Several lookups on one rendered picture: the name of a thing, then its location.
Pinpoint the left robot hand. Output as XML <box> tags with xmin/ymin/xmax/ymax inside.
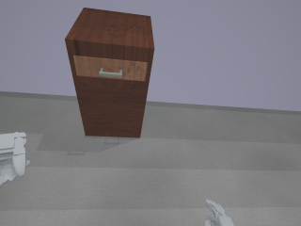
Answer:
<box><xmin>0</xmin><ymin>132</ymin><xmax>30</xmax><ymax>188</ymax></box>

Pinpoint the right robot hand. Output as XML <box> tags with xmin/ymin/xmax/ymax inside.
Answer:
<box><xmin>204</xmin><ymin>199</ymin><xmax>234</xmax><ymax>226</ymax></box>

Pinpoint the handle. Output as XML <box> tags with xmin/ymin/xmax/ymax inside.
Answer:
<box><xmin>99</xmin><ymin>68</ymin><xmax>122</xmax><ymax>78</ymax></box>

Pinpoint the drawer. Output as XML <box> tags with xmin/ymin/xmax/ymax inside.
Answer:
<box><xmin>73</xmin><ymin>56</ymin><xmax>148</xmax><ymax>81</ymax></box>

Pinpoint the cabinet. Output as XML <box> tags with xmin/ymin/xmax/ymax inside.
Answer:
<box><xmin>65</xmin><ymin>8</ymin><xmax>155</xmax><ymax>138</ymax></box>

